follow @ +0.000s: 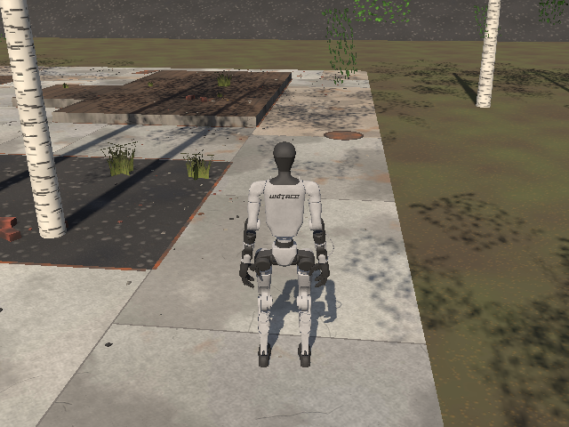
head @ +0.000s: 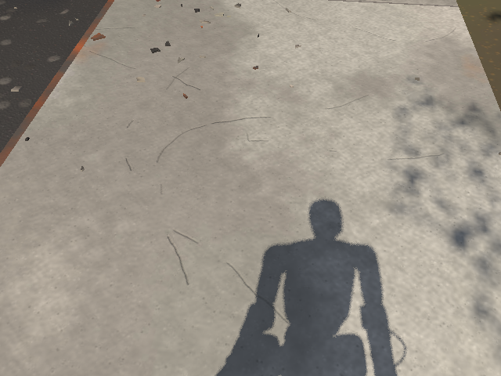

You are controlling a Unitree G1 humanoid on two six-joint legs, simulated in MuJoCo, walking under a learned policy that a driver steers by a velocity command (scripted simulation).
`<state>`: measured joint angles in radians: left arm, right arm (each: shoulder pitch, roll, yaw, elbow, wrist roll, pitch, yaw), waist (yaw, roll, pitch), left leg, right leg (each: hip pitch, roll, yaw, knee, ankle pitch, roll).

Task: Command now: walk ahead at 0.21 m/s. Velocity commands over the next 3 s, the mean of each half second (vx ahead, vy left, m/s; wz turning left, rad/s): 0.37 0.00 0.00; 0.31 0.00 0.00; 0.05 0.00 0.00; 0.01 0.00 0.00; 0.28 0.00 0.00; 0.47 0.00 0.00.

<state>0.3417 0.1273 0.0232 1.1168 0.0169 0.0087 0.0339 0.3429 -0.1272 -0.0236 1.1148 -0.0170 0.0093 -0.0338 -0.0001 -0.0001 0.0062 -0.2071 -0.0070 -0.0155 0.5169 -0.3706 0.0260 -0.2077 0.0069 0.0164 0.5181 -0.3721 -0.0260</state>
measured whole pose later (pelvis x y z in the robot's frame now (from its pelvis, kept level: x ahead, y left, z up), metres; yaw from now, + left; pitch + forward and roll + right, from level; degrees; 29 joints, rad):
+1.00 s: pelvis +0.40 +0.01 +0.00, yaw -1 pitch -1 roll +1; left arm 0.15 0.15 0.02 1.00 0.02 -0.03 0.01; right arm 0.40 -0.13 0.01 1.10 -0.02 -0.08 -0.01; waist -0.03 -0.02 0.08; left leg -0.08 -0.09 0.10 0.34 -0.24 0.10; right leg -0.49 -0.03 -0.04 0.70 -0.15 -0.05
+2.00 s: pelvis +0.46 -0.01 +0.00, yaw +0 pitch -2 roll -1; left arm 0.32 0.10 -0.01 1.18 0.00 -0.01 0.04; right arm 0.41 -0.09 0.03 1.18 -0.01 -0.02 -0.05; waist 0.01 0.01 0.03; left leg -0.01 -0.03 0.05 0.38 -0.34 0.05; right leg -0.23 0.05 -0.08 0.41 -0.16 -0.07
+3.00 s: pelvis +0.87 -0.03 -0.01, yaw +0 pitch +0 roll +0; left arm 0.39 0.18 0.04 1.06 0.01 -0.09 0.00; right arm 0.14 -0.19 -0.07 0.95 -0.03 -0.08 0.02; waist 0.02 -0.02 0.08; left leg -0.38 -0.04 0.13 0.53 -0.17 0.10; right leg -0.25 0.00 -0.01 1.17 -0.36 -0.09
